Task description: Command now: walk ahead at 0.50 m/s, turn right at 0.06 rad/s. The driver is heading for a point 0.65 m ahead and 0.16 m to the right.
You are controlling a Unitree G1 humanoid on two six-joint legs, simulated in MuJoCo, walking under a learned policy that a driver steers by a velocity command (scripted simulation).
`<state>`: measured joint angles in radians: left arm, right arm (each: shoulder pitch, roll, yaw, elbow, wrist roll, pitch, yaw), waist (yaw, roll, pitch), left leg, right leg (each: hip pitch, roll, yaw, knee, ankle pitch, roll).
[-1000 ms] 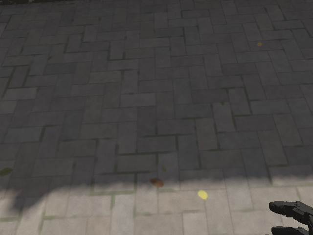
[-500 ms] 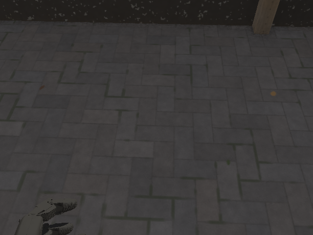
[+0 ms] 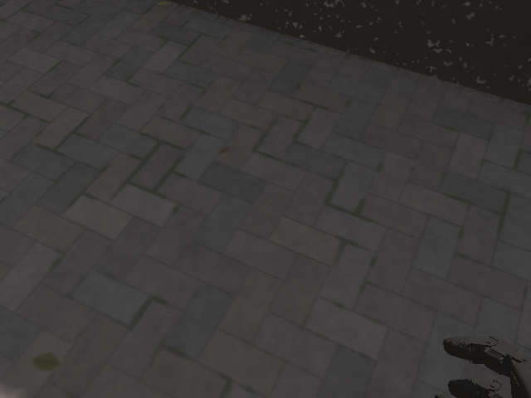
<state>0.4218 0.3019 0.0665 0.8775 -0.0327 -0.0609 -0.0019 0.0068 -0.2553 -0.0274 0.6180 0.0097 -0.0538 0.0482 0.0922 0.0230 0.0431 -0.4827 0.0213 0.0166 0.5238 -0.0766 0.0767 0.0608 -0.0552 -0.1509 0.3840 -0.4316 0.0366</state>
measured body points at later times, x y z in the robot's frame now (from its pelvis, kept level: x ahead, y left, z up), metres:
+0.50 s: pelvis +0.26 -0.03 +0.00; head +0.29 -0.05 +0.45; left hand +0.52 +0.15 -0.09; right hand +0.21 -0.32 -0.13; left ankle +0.12 +0.11 -0.72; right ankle +0.38 -0.17 -0.71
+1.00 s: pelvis +0.53 -0.11 +0.00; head +0.55 -0.13 +0.45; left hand +0.72 +0.12 -0.10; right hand +0.61 -0.43 -0.08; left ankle +0.72 -0.09 -0.72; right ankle +0.38 -0.16 -0.72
